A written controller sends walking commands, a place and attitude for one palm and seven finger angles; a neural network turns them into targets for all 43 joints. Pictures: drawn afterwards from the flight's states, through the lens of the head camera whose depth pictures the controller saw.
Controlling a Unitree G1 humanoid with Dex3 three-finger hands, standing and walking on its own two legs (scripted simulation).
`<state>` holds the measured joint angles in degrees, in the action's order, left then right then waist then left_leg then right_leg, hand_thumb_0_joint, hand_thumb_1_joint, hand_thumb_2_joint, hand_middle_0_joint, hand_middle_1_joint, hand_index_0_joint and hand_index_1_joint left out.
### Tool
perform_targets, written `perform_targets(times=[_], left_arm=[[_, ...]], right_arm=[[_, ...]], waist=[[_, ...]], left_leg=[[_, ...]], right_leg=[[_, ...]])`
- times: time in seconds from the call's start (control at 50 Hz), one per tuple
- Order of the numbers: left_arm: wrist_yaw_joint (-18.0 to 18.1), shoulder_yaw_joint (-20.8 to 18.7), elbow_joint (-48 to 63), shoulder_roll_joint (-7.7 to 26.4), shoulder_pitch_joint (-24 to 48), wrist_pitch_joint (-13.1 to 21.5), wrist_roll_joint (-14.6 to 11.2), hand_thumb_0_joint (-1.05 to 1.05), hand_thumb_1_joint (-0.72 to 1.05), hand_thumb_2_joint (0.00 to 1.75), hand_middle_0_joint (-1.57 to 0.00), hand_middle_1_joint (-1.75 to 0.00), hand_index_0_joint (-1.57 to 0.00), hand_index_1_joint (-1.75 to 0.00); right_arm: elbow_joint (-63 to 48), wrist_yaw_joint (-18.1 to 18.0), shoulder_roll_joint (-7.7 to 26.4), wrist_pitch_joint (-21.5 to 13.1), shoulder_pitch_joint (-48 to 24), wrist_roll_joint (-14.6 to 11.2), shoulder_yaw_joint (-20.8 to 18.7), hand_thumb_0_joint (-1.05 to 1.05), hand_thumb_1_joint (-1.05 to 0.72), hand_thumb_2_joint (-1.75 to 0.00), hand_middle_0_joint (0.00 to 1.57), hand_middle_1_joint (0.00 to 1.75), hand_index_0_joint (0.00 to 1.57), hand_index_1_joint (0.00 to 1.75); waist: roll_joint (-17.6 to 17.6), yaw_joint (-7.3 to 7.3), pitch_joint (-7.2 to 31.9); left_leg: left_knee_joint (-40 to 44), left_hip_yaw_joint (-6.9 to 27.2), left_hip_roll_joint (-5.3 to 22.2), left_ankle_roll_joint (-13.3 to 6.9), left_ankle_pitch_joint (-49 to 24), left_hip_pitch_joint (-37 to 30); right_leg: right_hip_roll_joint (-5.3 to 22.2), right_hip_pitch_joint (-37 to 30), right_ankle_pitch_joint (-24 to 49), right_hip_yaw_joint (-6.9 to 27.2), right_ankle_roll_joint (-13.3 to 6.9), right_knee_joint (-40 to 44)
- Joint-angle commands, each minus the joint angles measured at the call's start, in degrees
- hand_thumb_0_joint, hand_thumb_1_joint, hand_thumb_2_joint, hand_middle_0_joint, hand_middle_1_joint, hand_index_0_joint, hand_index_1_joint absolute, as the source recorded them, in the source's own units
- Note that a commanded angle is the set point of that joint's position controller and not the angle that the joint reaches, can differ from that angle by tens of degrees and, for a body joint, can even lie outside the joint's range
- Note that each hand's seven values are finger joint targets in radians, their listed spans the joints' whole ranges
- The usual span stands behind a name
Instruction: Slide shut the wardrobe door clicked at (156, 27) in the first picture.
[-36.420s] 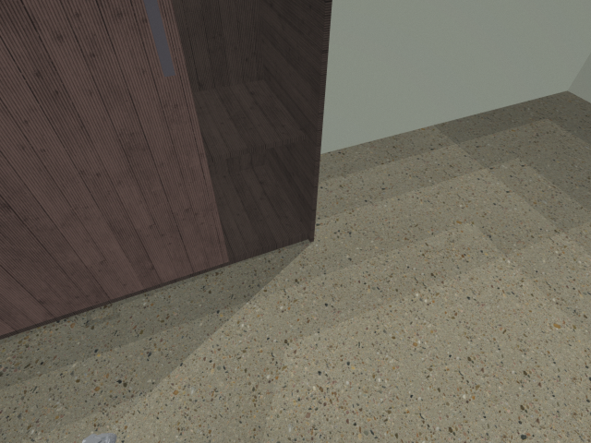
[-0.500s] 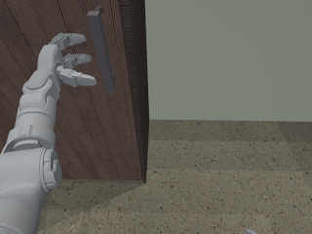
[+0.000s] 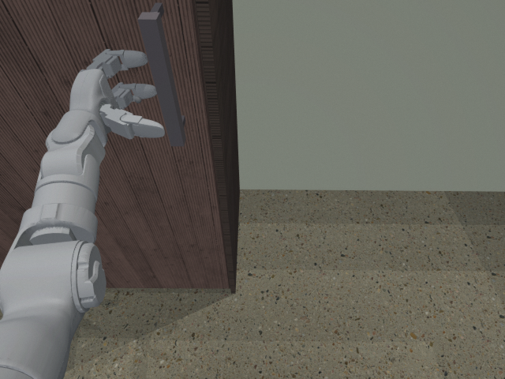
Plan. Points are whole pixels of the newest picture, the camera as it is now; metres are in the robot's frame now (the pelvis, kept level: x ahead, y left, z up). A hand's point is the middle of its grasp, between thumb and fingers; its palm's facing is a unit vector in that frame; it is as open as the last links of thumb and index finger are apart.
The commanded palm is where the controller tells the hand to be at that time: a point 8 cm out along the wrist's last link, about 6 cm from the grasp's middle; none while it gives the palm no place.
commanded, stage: feel for the door with the fingertips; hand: left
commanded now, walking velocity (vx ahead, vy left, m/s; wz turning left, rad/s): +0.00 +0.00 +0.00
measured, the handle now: (169, 81) +0.52 +0.13 +0.21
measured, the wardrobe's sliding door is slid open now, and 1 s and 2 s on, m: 0.00 0.00 0.00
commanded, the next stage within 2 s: slide the fingers in behind the handle in 0.60 s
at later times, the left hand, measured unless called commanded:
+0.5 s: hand (145, 91) +0.48 +0.15 +0.22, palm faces -0.02 -1.00 +0.01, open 14.0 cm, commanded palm +0.46 +0.21 +0.21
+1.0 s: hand (146, 92) +0.48 +0.15 +0.22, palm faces -0.02 -1.00 +0.01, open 13.9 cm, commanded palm +0.46 +0.20 +0.21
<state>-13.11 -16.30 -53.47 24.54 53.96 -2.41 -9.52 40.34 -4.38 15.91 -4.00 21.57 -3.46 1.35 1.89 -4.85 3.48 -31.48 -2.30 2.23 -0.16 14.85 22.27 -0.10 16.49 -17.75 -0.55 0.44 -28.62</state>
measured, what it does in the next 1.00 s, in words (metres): stands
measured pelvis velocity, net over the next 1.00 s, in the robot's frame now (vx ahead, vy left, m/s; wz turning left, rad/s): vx -0.01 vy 0.00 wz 0.00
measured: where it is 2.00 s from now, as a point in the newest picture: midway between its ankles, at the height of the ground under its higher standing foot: outside the picture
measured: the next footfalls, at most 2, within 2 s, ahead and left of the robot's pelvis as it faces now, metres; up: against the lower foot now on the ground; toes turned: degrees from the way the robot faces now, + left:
none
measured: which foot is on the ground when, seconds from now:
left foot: down 0.00-1.00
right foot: down 0.00-1.00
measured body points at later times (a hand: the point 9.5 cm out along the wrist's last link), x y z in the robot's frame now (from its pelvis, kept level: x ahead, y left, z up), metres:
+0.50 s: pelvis +0.00 +0.00 +0.00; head +0.02 -0.01 +0.45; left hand +0.48 +0.21 +0.22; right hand +0.06 -0.27 -0.12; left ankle +0.01 +0.12 -0.73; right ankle -0.04 -0.13 -0.73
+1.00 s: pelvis -0.01 +0.00 +0.00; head +0.02 +0.00 +0.45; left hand +0.48 +0.21 +0.22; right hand +0.02 -0.27 -0.12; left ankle +0.01 +0.12 -0.73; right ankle -0.04 -0.13 -0.73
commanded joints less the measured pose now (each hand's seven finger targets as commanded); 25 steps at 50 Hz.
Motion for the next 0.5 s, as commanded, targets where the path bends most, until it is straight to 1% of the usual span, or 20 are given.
perform_targets(times=[0.0, 0.02, 0.06, 0.1, 0.14, 0.16, 0.18, 0.2, 0.22, 0.26, 0.28, 0.3, 0.32, 0.34, 0.36, 0.38, 0.42, 0.44, 0.46, 0.48], left_arm=[[1.85, -2.79, 16.62, 12.92, 29.33, 4.12, -0.28, 0.00, -0.50, 0.30, -0.30, -1.20, -0.30, -1.20], [2.06, -2.10, 15.71, 11.59, 28.13, 3.69, -0.21, 0.00, -0.50, 0.30, -0.30, -1.20, -0.30, -1.20], [2.62, -2.30, 13.69, 11.73, 27.08, 3.05, -0.21, 0.00, -0.50, 0.30, -0.30, -1.20, -0.30, -1.20], [3.00, -2.41, 14.56, 12.56, 30.17, 2.74, 0.28, 0.00, -0.50, 0.30, -0.30, -1.20, -0.30, -1.20], [3.47, -2.91, 15.05, 13.22, 31.59, 2.92, 0.83, 0.00, -0.50, 0.30, -0.30, -1.20, -0.30, -1.20], [3.74, -3.96, 15.47, 14.78, 31.59, 3.38, 0.91, 0.00, -0.50, 0.30, -0.30, -1.20, -0.30, -1.20], [3.66, -3.17, 15.76, 13.59, 31.74, 3.60, 0.96, 0.00, -0.50, 0.30, -0.30, -1.20, -0.30, -1.20], [3.47, -2.20, 14.96, 12.20, 31.37, 3.58, 0.80, 0.00, -0.50, 0.30, -0.30, -1.20, -0.30, -1.20], [3.29, -2.41, 13.80, 12.62, 31.40, 3.56, 0.79, 0.00, -0.50, 0.30, -0.30, -1.20, -0.30, -1.20], [2.83, -1.64, 9.31, 12.25, 32.03, 3.22, 0.71, 0.00, -0.50, 0.30, -0.30, -1.20, -0.30, -1.20], [2.64, -1.06, 8.96, 11.90, 33.67, 3.41, 0.93, 0.00, -0.50, 0.30, -0.30, -1.20, -0.30, -1.20], [2.46, -0.36, 9.27, 11.10, 34.28, 3.49, 1.04, 0.00, -0.50, 0.30, -0.30, -1.20, -0.30, -1.20], [2.53, -0.44, 8.52, 11.53, 35.80, 3.79, 1.16, 0.00, -0.50, 0.30, -0.30, -1.20, -0.30, -1.20], [2.29, 0.20, 7.90, 10.51, 35.97, 3.95, 0.97, 0.00, -0.50, 0.30, -0.30, -1.20, -0.30, -1.20], [2.36, -0.60, 7.45, 11.47, 36.38, 4.51, 0.78, 0.00, -0.50, 0.30, -0.30, -1.20, -0.30, -1.20], [2.27, -1.50, 7.53, 12.50, 36.27, 4.96, 0.80, 0.00, -0.50, 0.30, -0.30, -1.20, -0.30, -1.20], [1.92, -0.49, 5.56, 11.21, 36.95, 5.21, 0.62, 0.00, -0.50, 0.30, -0.30, -1.20, -0.30, -1.20], [1.96, -1.01, 5.45, 12.29, 37.59, 5.62, 0.89, 0.00, -0.50, 0.30, -0.30, -1.20, -0.30, -1.20], [1.97, -0.82, 4.18, 12.05, 36.59, 5.79, 0.76, 0.00, -0.50, 0.30, -0.30, -1.20, -0.30, -1.20], [2.14, -2.21, 4.55, 13.63, 37.27, 6.12, 0.99, 0.00, -0.50, 0.30, -0.30, -1.20, -0.30, -1.20]], right_arm=[[-6.76, -0.11, 8.05, -2.94, -0.11, 0.19, -3.16, 0.00, -0.90, -0.90, 0.20, 0.30, 0.20, 0.30], [-6.81, 0.03, 7.84, -2.96, -0.33, 0.18, -3.08, 0.00, -0.90, -0.90, 0.20, 0.30, 0.20, 0.30], [-6.77, -0.03, 7.92, -2.55, -0.31, 0.20, -3.01, 0.00, -0.90, -0.90, 0.20, 0.30, 0.20, 0.30], [-6.73, -0.23, 7.93, -2.34, -0.80, 0.03, -3.04, 0.00, -0.90, -0.90, 0.20, 0.30, 0.20, 0.30], [-6.93, -0.29, 7.75, -2.41, -0.68, 0.22, -3.00, 0.00, -0.90, -0.90, 0.20, 0.30, 0.20, 0.30], [-6.80, -0.37, 7.90, -2.26, -0.42, 0.35, -3.03, 0.00, -0.90, -0.90, 0.20, 0.30, 0.20, 0.30], [-6.95, -0.33, 7.62, -2.33, -0.69, 0.26, -2.97, 0.00, -0.90, -0.90, 0.20, 0.30, 0.20, 0.30], [-6.93, -0.33, 7.50, -2.36, -0.81, 0.25, -2.93, 0.00, -0.90, -0.90, 0.20, 0.30, 0.20, 0.30], [-6.55, -0.43, 7.55, -2.25, -0.64, 0.17, -2.94, 0.00, -0.90, -0.90, 0.20, 0.30, 0.20, 0.30], [-5.88, -0.66, 7.93, -1.87, 0.07, 0.23, -2.83, 0.00, -0.90, -0.90, 0.20, 0.30, 0.20, 0.30], [-5.88, -0.72, 7.91, -1.89, -0.18, 0.11, -2.78, 0.00, -0.90, -0.90, 0.20, 0.30, 0.20, 0.30], [-6.03, -0.70, 7.79, -2.01, -0.25, 0.12, -2.92, 0.00, -0.90, -0.90, 0.20, 0.30, 0.20, 0.30], [-5.52, -0.71, 7.87, -2.04, 0.40, 0.28, -2.83, 0.00, -0.90, -0.90, 0.20, 0.30, 0.20, 0.30], [-5.56, -0.63, 7.83, -2.18, 0.49, 0.30, -2.87, 0.00, -0.90, -0.90, 0.20, 0.30, 0.20, 0.30], [-5.23, -0.69, 8.01, -2.11, 1.11, 0.51, -3.01, 0.00, -0.90, -0.90, 0.20, 0.30, 0.20, 0.30], [-5.26, -0.68, 8.10, -2.15, 1.11, 0.45, -3.04, 0.00, -0.90, -0.90, 0.20, 0.30, 0.20, 0.30], [-4.86, -0.59, 8.01, -2.31, 1.19, 0.54, -2.95, 0.00, -0.90, -0.90, 0.20, 0.30, 0.20, 0.30], [-4.60, -0.55, 8.25, -2.26, 1.84, 0.61, -3.06, 0.00, -0.90, -0.90, 0.20, 0.30, 0.20, 0.30], [-4.67, -0.55, 8.33, -2.14, 2.07, 0.68, -3.07, 0.00, -0.90, -0.90, 0.20, 0.30, 0.20, 0.30], [-4.64, -0.44, 8.54, -2.24, 2.21, 0.72, -3.09, 0.00, -0.90, -0.90, 0.20, 0.30, 0.20, 0.30]], waist=[[1.84, 0.95, 21.72], [1.06, 1.08, 20.48], [-1.91, 0.73, 17.71], [-0.86, 0.27, 17.63], [0.33, 0.39, 18.73], [-0.50, 0.40, 19.79], [-0.36, 0.36, 20.43], [-0.45, 0.24, 20.08], [-0.19, 0.05, 19.17], [-3.31, -0.99, 15.94], [-2.45, -1.10, 15.40], [0.57, -1.10, 16.96], [-0.24, -1.41, 17.20], [0.29, -1.51, 17.31], [-0.93, -1.82, 18.14], [-0.67, -1.28, 19.38], [-0.82, -1.96, 17.91], [-1.22, -1.87, 18.22], [-2.67, -1.85, 17.83], [-1.96, -1.57, 18.97]], left_leg=[[1.06, 2.19, -0.82, -1.97, -20.43, -18.95], [1.11, 2.11, -0.78, -1.93, -20.17, -18.32], [1.37, 1.80, -0.88, -2.25, -18.14, -15.70], [1.60, 1.53, -0.85, -2.29, -16.86, -16.00], [1.51, 1.66, -0.87, -2.18, -17.77, -16.60], [1.06, 1.59, -0.90, -2.30, -18.81, -16.81], [1.09, 1.53, -0.97, -2.30, -19.41, -17.32], [1.18, 1.56, -0.94, -2.21, -18.96, -17.37], [1.10, 1.40, -0.85, -2.24, -18.79, -17.12], [1.20, 1.38, -1.05, -2.45, -16.07, -14.41], [1.43, 1.43, -1.07, -2.44, -15.45, -14.23], [1.14, 1.28, -1.21, -2.33, -15.38, -15.53], [1.05, 1.85, -1.17, -2.22, -15.80, -15.72], [0.87, 1.83, -1.19, -2.18, -15.76, -15.89], [0.54, 1.75, -1.24, -2.35, -16.13, -15.69], [0.59, 1.96, -1.17, -2.24, -16.61, -16.26], [0.43, 1.73, -1.30, -2.30, -15.99, -15.20], [0.49, 1.96, -1.24, -2.26, -16.15, -14.97], [0.42, 1.93, -1.31, -2.42, -15.70, -13.95], [0.50, 1.92, -1.32, -2.39, -15.92, -14.31]], right_leg=[[-1.88, 0.49, 22.67, -1.50, -1.34, 2.29], [-1.92, 0.70, 22.51, -1.62, -1.33, 2.40], [-1.94, 0.17, 21.57, -1.61, -1.16, 2.86], [-1.76, 0.89, 21.03, -1.22, -1.03, 3.03], [-1.70, 0.57, 21.67, -1.15, -1.12, 2.84], [-1.70, -0.60, 22.72, -1.07, -1.12, 2.68], [-1.69, -0.53, 23.56, -1.06, -1.04, 2.50], [-1.70, -0.25, 23.30, -1.05, -1.02, 2.62], [-1.68, 0.15, 23.33, -0.91, -1.04, 2.79], [-1.60, 0.55, 21.50, -1.05, -0.85, 3.34], [-1.51, 1.43, 21.04, -0.92, -0.82, 3.25], [-1.41, 2.18, 20.65, -0.68, -0.87, 3.20], [-1.41, 2.31, 20.62, -0.94, -0.97, 2.99], [-1.46, 2.82, 20.39, -0.90, -0.97, 3.00], [-1.42, 1.83, 20.92, -0.88, -0.90, 3.04], [-1.47, 1.87, 21.35, -0.85, -0.93, 2.67], [-1.42, 2.44, 21.39, -0.75, -0.78, 2.82], [-1.46, 2.31, 21.34, -0.88, -0.85, 2.62], [-1.48, 1.93, 20.89, -0.94, -0.80, 2.71], [-1.46, 1.77, 21.37, -0.76, -0.79, 2.48]])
